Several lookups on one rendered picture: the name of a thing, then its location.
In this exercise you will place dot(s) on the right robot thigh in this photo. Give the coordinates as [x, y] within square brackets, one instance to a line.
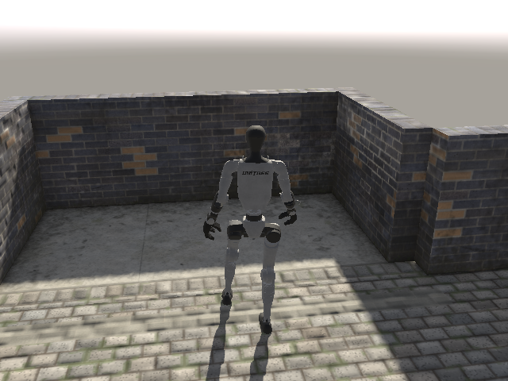
[271, 244]

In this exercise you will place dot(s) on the robot left upper arm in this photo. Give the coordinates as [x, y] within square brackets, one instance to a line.
[225, 180]

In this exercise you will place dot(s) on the robot left forearm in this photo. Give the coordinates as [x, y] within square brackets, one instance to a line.
[214, 211]

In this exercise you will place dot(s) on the right robot hand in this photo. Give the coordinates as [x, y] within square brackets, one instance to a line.
[291, 221]

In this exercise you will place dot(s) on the robot right forearm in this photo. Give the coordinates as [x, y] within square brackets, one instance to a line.
[290, 206]

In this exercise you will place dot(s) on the robot right upper arm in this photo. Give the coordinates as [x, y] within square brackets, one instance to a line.
[283, 178]

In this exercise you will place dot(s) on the left robot hand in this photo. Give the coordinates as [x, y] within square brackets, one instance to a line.
[207, 229]

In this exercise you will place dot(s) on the humanoid robot head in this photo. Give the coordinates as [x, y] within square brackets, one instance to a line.
[255, 136]

